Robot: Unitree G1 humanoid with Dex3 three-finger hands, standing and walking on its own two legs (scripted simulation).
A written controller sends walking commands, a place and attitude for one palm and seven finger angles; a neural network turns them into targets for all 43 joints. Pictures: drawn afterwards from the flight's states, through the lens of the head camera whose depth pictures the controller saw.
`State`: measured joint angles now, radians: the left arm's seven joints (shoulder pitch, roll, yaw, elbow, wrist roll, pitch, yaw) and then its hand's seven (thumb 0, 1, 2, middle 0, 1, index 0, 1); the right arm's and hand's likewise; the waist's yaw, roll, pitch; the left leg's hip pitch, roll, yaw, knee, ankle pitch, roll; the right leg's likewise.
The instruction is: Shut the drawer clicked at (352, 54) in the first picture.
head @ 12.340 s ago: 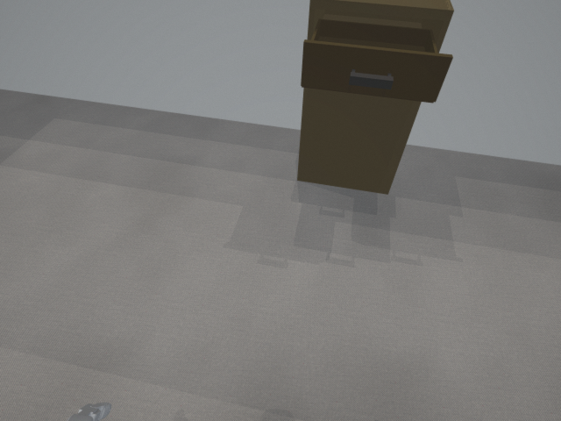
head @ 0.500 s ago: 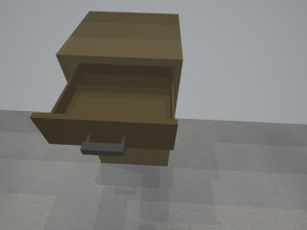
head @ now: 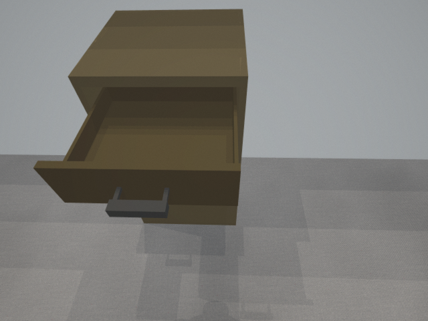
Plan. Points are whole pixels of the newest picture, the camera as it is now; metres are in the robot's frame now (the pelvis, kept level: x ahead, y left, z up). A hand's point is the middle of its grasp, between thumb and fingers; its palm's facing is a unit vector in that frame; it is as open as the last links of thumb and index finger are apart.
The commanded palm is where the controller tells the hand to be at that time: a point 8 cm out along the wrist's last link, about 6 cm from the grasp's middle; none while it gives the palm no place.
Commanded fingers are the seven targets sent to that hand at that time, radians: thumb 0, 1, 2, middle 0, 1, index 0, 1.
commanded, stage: look again from close up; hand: left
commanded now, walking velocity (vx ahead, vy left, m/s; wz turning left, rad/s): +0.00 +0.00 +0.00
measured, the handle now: (140, 199) +0.36 +0.18 -0.01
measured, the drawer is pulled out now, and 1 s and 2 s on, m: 0.28 0.28 0.28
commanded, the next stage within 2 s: raise the hand and make a fist in 0.50 s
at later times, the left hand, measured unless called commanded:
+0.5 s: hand out of the picture +0.04 +0.17 -0.17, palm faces +0.02 -0.97 -0.23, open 7.3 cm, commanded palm none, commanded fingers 0.00 0.90 0.90 -0.20 -0.30 -0.20 -0.30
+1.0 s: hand (130, 317) +0.14 +0.16 -0.03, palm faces +0.00 -1.00 +0.02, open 6.1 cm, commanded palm +0.12 +0.21 -0.02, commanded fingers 0.00 0.90 0.90 -0.62 -0.75 -0.62 -0.75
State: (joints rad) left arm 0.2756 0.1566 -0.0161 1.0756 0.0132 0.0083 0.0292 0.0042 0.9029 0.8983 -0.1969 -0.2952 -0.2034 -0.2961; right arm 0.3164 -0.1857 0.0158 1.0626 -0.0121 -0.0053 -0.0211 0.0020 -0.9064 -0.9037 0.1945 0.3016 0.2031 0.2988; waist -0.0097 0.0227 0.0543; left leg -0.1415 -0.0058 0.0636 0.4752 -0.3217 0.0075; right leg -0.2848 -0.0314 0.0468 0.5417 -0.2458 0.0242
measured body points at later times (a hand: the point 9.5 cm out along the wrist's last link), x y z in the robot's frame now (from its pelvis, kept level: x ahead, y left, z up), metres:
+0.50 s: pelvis +0.02 -0.02 +0.00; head +0.04 -0.03 +0.45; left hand +0.04 +0.22 -0.15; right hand +0.02 -0.23 -0.16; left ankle -0.04 +0.11 -0.74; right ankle +0.03 -0.13 -0.74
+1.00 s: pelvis -0.03 -0.02 -0.07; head -0.01 +0.00 +0.38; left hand +0.13 +0.21 -0.03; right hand +0.23 -0.25 -0.07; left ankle -0.04 +0.11 -0.73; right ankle +0.03 -0.13 -0.74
